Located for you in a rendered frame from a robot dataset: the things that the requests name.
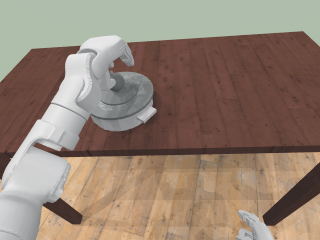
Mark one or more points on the robot left hand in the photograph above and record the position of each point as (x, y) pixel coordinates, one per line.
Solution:
(113, 47)

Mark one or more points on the left robot upper arm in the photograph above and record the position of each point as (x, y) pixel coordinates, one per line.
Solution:
(39, 178)

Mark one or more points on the lid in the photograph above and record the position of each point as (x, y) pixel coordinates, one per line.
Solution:
(135, 95)

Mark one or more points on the pot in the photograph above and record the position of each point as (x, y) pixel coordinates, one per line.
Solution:
(127, 123)

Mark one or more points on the knob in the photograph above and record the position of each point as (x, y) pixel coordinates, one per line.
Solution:
(119, 82)

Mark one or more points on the robot right hand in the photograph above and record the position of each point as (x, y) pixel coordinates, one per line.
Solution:
(259, 230)

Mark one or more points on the left robot forearm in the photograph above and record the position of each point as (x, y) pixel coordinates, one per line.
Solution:
(78, 95)

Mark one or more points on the table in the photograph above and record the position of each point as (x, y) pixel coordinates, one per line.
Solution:
(240, 94)

